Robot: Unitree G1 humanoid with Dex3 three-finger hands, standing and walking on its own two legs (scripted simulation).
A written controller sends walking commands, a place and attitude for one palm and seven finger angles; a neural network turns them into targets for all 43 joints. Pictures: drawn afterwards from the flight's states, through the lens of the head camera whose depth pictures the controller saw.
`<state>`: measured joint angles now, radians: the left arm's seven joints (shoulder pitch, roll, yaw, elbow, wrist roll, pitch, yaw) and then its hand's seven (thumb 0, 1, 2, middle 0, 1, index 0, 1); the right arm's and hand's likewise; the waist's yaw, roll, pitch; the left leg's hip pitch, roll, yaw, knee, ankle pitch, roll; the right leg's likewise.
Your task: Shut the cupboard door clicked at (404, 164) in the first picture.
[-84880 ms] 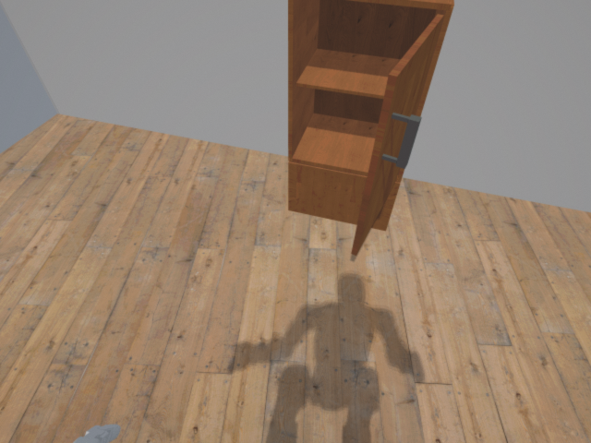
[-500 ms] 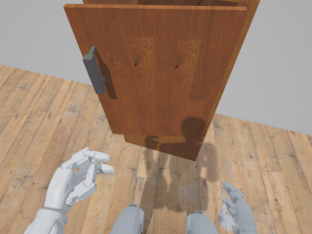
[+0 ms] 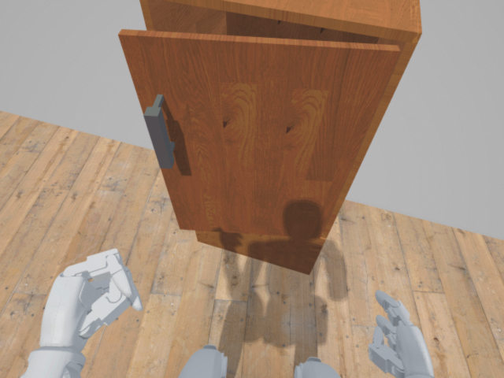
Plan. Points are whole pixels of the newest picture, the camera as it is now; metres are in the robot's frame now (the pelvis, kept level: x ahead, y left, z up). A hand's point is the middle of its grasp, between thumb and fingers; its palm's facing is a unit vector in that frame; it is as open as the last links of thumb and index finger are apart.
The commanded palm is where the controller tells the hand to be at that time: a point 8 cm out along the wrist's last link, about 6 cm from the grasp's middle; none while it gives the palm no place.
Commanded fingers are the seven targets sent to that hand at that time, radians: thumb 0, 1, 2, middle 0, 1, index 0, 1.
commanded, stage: raise the hand and make a fist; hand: left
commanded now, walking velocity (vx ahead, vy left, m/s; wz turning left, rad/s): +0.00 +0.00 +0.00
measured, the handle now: (163, 132) +0.52 +0.22 +0.07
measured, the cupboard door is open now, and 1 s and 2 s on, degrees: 14 14 14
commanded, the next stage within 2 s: bring the fist close to the handle in 0.68 s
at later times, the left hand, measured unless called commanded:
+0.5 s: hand (151, 284) +0.24 +0.16 +0.06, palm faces -0.04 -1.00 -0.03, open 3.1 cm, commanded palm +0.21 +0.23 +0.07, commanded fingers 0.00 0.90 0.90 -1.30 -1.50 -1.30 -1.50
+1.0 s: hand (144, 256) +0.27 +0.18 +0.08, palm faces +0.03 -1.00 -0.05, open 3.1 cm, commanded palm +0.25 +0.22 +0.07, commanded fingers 0.00 0.90 0.90 -1.30 -1.50 -1.30 -1.50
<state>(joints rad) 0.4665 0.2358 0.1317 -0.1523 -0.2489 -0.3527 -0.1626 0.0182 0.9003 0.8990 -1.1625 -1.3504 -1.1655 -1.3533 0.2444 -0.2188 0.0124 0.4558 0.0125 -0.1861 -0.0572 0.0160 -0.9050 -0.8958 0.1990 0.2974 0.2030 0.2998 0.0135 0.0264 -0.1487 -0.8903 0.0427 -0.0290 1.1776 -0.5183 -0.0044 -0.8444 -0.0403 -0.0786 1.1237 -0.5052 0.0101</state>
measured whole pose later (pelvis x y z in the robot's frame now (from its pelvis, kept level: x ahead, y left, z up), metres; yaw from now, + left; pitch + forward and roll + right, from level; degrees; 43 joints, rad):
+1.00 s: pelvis +0.00 -0.01 +0.00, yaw +0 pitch +13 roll -2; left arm 0.18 0.24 0.17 0.07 -0.27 -0.38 -0.22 0.02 0.90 0.90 -1.30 -1.50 -1.31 -1.50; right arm 0.24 -0.24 0.03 0.53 0.02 -0.18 -0.07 0.01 -0.90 -0.90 0.20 0.30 0.20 0.30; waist 0.01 0.04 -0.13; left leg -0.88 0.05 -0.04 1.16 -0.51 -0.02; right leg -0.84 -0.03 -0.09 1.12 -0.51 -0.01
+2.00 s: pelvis +0.00 -0.01 +0.01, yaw -2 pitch +16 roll -1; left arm -0.46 0.31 0.30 0.76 -0.18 -0.42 -0.22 0.02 0.90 0.90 -1.30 -1.50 -1.30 -1.50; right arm 0.33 -0.26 0.00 0.63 0.01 -0.05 -0.03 0.01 -0.91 -0.90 0.20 0.30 0.20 0.30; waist -0.06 0.03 -0.14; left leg -0.90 0.06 0.01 1.09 -0.48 -0.01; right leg -0.89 -0.02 -0.04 1.07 -0.46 0.00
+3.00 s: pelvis -0.01 +0.00 -0.01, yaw -2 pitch +21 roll -3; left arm -0.88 0.50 0.32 1.15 -0.14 -0.39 -0.38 0.02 0.90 0.90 -1.30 -1.50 -1.32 -1.50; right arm 0.34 -0.27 0.02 0.66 0.01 -0.03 -0.03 0.01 -0.91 -0.90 0.20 0.30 0.20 0.30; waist -0.14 0.02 -0.12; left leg -1.08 0.06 -0.02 1.19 -0.48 0.00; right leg -1.04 -0.02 -0.06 1.13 -0.45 0.01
